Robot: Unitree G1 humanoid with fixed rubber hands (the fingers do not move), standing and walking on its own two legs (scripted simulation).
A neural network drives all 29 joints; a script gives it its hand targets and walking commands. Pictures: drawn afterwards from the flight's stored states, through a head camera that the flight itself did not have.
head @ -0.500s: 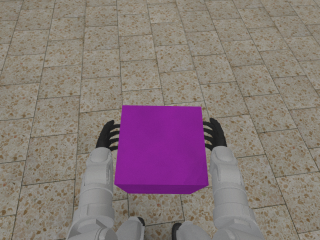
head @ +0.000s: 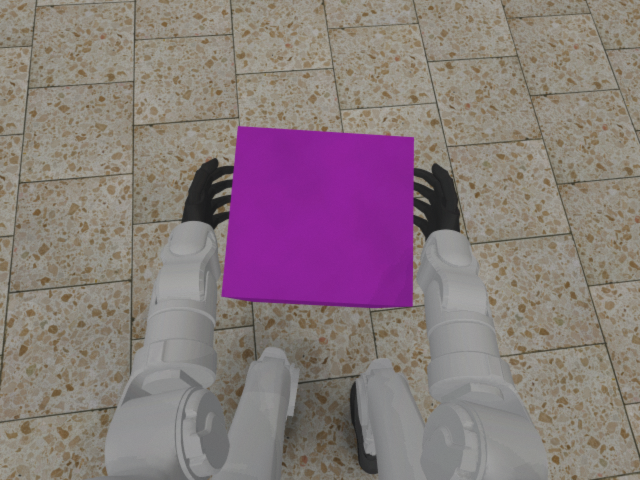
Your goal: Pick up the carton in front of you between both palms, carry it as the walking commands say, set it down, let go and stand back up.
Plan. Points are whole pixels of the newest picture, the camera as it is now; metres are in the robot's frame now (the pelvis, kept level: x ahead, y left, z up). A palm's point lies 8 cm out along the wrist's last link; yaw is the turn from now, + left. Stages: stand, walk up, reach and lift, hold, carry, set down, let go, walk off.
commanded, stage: set down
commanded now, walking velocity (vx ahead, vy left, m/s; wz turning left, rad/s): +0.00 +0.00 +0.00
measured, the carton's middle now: (318, 234) +0.43 +0.04 -0.15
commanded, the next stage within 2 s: none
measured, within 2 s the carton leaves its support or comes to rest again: rests again in 1.54 s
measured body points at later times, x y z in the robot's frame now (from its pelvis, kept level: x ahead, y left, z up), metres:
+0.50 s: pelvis -0.02 +0.00 -0.12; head +0.27 +0.03 +0.22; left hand +0.45 +0.21 -0.24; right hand +0.46 -0.10 -0.24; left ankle +0.08 +0.11 -0.58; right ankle +0.07 -0.13 -0.58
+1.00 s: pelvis -0.04 +0.00 -0.22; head +0.31 +0.04 +0.07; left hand +0.48 +0.22 -0.39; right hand +0.49 -0.09 -0.38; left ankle +0.08 +0.11 -0.58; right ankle +0.07 -0.13 -0.58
